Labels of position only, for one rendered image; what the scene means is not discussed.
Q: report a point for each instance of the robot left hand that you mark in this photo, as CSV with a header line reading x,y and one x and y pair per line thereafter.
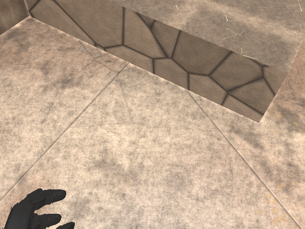
x,y
22,214

